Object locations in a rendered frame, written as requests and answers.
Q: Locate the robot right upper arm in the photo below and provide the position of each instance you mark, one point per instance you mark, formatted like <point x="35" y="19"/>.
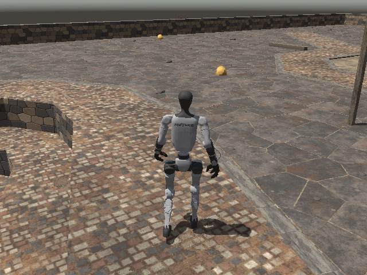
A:
<point x="205" y="131"/>

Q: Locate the robot left upper arm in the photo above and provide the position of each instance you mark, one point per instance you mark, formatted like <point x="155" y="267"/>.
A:
<point x="163" y="129"/>

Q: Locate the left robot shin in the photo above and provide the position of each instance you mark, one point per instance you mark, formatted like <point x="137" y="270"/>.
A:
<point x="168" y="204"/>

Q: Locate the robot left hand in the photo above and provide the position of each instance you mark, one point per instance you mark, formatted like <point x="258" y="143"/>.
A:
<point x="157" y="156"/>

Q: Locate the right robot forearm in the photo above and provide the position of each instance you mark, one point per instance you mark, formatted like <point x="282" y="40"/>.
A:
<point x="212" y="155"/>

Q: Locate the robot right hand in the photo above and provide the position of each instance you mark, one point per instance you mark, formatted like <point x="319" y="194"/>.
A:
<point x="215" y="170"/>

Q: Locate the left robot forearm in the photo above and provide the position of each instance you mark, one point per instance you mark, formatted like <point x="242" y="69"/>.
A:
<point x="158" y="147"/>

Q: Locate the left robot foot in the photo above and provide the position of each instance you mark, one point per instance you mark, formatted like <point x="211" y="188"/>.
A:
<point x="166" y="232"/>

